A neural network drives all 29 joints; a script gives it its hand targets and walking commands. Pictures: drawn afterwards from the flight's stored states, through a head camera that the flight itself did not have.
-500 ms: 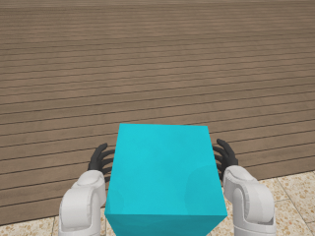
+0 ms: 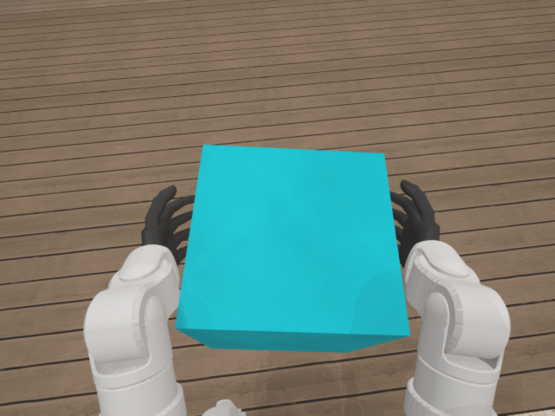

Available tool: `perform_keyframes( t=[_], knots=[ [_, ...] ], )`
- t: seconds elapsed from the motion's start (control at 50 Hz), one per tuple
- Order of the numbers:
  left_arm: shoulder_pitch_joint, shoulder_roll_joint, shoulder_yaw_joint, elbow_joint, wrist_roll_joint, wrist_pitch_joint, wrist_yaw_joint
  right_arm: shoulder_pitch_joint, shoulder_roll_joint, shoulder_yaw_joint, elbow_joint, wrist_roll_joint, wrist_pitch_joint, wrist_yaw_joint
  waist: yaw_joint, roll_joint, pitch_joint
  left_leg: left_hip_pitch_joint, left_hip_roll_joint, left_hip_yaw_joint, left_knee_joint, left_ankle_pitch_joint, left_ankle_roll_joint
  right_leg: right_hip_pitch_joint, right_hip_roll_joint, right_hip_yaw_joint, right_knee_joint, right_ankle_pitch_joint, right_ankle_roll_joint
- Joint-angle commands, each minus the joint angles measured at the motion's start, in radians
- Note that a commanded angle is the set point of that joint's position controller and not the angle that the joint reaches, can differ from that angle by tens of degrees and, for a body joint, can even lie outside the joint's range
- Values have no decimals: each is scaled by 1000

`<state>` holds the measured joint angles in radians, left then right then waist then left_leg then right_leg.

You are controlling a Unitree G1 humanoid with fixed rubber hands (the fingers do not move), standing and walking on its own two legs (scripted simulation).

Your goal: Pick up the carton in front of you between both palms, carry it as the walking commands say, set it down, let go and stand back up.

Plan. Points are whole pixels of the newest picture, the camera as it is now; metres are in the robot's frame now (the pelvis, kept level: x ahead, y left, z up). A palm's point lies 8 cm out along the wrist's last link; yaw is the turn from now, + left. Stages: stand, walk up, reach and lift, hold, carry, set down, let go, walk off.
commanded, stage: carry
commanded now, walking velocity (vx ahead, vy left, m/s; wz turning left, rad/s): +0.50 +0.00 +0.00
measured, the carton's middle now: (285, 264) +0.32 +0.01 +0.07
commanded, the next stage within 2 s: none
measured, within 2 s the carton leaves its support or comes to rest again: neither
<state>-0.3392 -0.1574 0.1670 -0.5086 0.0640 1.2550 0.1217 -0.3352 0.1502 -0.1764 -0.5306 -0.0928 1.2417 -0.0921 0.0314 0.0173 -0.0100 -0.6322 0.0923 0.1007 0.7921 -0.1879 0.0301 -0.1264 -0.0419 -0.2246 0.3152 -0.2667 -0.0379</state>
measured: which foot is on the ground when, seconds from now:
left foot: up 0.00-0.10, down 0.12-0.58, up 0.60-1.00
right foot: down 0.00-0.16, up 0.18-0.56, down 0.58-1.00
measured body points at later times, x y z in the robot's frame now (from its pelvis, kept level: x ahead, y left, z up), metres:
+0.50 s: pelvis +0.30 +0.03 +0.00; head +0.39 +0.03 +0.44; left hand +0.70 +0.17 +0.11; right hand +0.70 -0.13 +0.12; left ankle +0.24 +0.10 -0.74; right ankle +0.39 -0.10 -0.68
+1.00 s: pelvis +0.62 +0.01 +0.01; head +0.65 +0.00 +0.46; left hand +1.00 +0.17 +0.17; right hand +1.01 -0.14 +0.18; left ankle +0.77 +0.09 -0.69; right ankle +0.48 -0.08 -0.72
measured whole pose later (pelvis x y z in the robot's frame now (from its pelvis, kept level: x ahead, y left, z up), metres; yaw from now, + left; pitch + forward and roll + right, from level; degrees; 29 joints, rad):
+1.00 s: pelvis +0.62 +0.01 +0.01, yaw -1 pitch +5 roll +1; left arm -0.77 -0.02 0.25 0.00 0.05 1.29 0.14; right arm -0.75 0.04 -0.28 -0.06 -0.12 1.30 -0.11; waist 0.06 -0.01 -0.05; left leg -0.65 -0.01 0.14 0.66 -0.19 0.06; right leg -0.10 0.00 -0.07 0.46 -0.52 -0.03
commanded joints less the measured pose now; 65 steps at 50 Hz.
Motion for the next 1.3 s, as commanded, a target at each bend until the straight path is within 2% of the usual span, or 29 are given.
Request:
perform_keyframes(
  t=[0.0, 0.04, 0.06, 0.08, 0.1, 0.12, 0.16, 0.24, 0.36, 0.44, 0.46, 0.5, 0.52, 0.54, 0.56, 0.6, 0.66, 0.76, 0.86, 0.9, 0.92, 0.94, 0.96, 0.98, 1.0, 1.02, 1.06, 1.14, 1.28],
  knots=[
    [-789, -508, -661, 261, -379, 53, -212, -796, 546, 681, 285, 378, 77, 174, 13, -186, -208, 107, -66, 111, -217, 101, 22, 152, -173, 63, 27, 449, -102],
    [-885, -538, -646, 325, -388, 61, -205, -823, 549, 625, 406, 379, 84, 176, -61, -110, -286, 367, -115, 128, -279, 59, 64, 59, -128, 16, 270, 512, -66],
    [-929, -568, -634, 350, -397, 63, -204, -864, 566, 597, 451, 385, 85, 178, -117, -34, -354, 576, -45, 32, -290, 13, 92, -81, -82, 4, 471, 395, -36],
    [-987, -606, -631, 348, -418, 67, -205, -899, 570, 568, 489, 394, 84, 181, -141, 265, -442, 739, 224, -412, -391, -53, 181, -306, 20, 13, 796, 41, 14],
    [-1063, -642, -633, 367, -447, 72, -204, -938, 611, 547, 539, 410, 85, 188, -134, 355, -465, 856, 276, -638, -472, 25, 256, -527, 106, 153, 1001, -267, 16],
    [-1116, -693, -617, 387, -464, 74, -200, -989, 671, 539, 553, 434, 87, 195, -124, 274, -477, 846, 273, -606, -459, 9, 256, -591, 41, 226, 1101, -254, -7],
    [-1226, -790, -580, 349, -486, 58, -190, -1120, 810, 561, 493, 502, 71, 212, -122, 81, -500, 851, 201, -403, -382, 261, 192, -625, -24, 212, 1050, -154, -23],
    [-1258, -889, -525, 348, -447, 33, -149, -1226, 932, 539, 457, 574, 61, 218, -73, 99, -569, 822, 181, -256, -370, 311, 157, -598, -24, 201, 935, -95, -22],
    [-1213, -910, -549, 336, -398, 10, -143, -1164, 924, 532, 414, 492, 38, 195, -100, 109, -524, 933, 168, -182, -358, 382, 189, -715, -15, 163, 703, -59, -8],
    [-1177, -876, -596, 303, -385, 2, -166, -1112, 875, 581, 371, 433, 27, 185, -104, 127, -477, 871, 126, -87, -319, 493, 159, -554, 22, 101, 402, 29, -9],
    [-1165, -866, -603, 293, -388, 4, -173, -1103, 859, 593, 357, 423, 27, 183, -87, 132, -476, 834, 110, -48, -277, 575, 140, -457, 45, 72, 316, 36, -17],
    [-1126, -849, -606, 323, -379, 10, -187, -1057, 828, 613, 361, 406, 35, 181, 20, 69, -544, 649, 55, 59, 0, 737, 61, -49, 106, 0, 163, 159, -46],
    [-1071, -833, -600, 348, -374, 10, -194, -1071, 808, 626, 359, 402, 40, 180, 83, -35, -602, 377, 8, 16, 196, 475, 11, 242, -39, 231, 185, 267, -103],
    [-1066, -802, -599, 361, -381, 11, -199, -1051, 818, 637, 370, 402, 47, 184, 62, -358, -694, 96, -115, -30, 414, -200, -18, 487, -274, 628, 193, 639, -215],
    [-1047, -800, -603, 373, -385, 19, -205, -1054, 798, 625, 402, 403, 52, 184, 83, -391, -709, -108, -173, -92, 592, -363, -5, 611, -302, 752, 162, 743, -306],
    [-1096, -853, -631, 324, -416, 12, -218, -1069, 838, 620, 388, 409, 47, 183, 98, -164, -603, -249, -92, -135, 633, -319, 18, 575, -247, 622, 197, 652, -236],
    [-1216, -913, -679, 240, -502, 5, -240, -1069, 828, 596, 370, 373, 32, 171, 71, -86, -555, -228, -71, -120, 485, -222, 16, 459, -217, 479, 184, 585, -173],
    [-1256, -881, -677, 169, -549, 15, -234, -1032, 782, 583, 366, 327, 32, 134, 69, -110, -507, -220, -79, -45, 298, -181, 10, 419, -209, 419, 104, 530, -190],
    [-1114, -813, -609, 399, -475, 53, -245, -939, 716, 541, 515, 277, 72, 143, 49, -174, -383, -1, -107, 56, -72, 3, 11, 211, -145, 254, 76, 592, -144],
    [-1089, -825, -593, 493, -455, 48, -257, -953, 739, 542, 577, 292, 73, 164, 5, -195, -406, 191, -160, 118, -182, 45, 36, 161, -132, 170, 197, 844, -100],
    [-1099, -842, -588, 526, -448, 44, -262, -953, 757, 540, 617, 302, 69, 175, -61, -165, -460, 386, -191, 135, -238, 64, 55, 98, -103, 113, 364, 899, -63],
    [-1121, -851, -581, 552, -439, 37, -265, -973, 775, 541, 634, 315, 61, 190, -133, -95, -502, 637, -107, 24, -268, 53, 83, -97, -71, 113, 561, 669, -23],
    [-1151, -877, -575, 551, -440, 30, -267, -1010, 778, 543, 637, 344, 51, 201, -141, 191, -551, 835, 163, -434, -308, 140, 208, -374, 48, 150, 860, 112, 19],
    [-1185, -900, -575, 537, -445, 26, -264, -1029, 813, 540, 637, 375, 41, 208, -136, 319, -599, 923, 249, -704, -392, 244, 307, -565, 155, 212, 1100, -257, 23],
    [-1217, -921, -568, 516, -445, 23, -254, -1087, 865, 565, 591, 422, 37, 216, -109, 216, -587, 891, 248, -676, -381, 205, 311, -624, 78, 299, 1211, -242, -4],
    [-1231, -935, -538, 455, -433, 15, -238, -1162, 922, 605, 517, 480, 31, 225, -97, 61, -549, 834, 204, -543, -359, 167, 267, -635, 20, 294, 1181, -184, -22],
    [-1269, -909, -531, 386, -417, 6, -201, -1288, 989, 627, 422, 564, 28, 231, -66, -14, -493, 682, 165, -421, -395, 117, 193, -597, -17, 277, 1048, -105, -13],
    [-1175, -855, -518, 325, -373, 12, -143, -1219, 952, 610, 381, 591, 43, 207, -67, 38, -509, 716, 147, -340, -399, 158, 194, -625, -7, 208, 933, -81, -13],
    [-1101, -786, -558, 388, -343, 56, -164, -1069, 827, 565, 469, 474, 83, 197, -110, 113, -454, 770, 136, -214, -393, 297, 204, -618, 5, 135, 525, -3, 1]
  ],
)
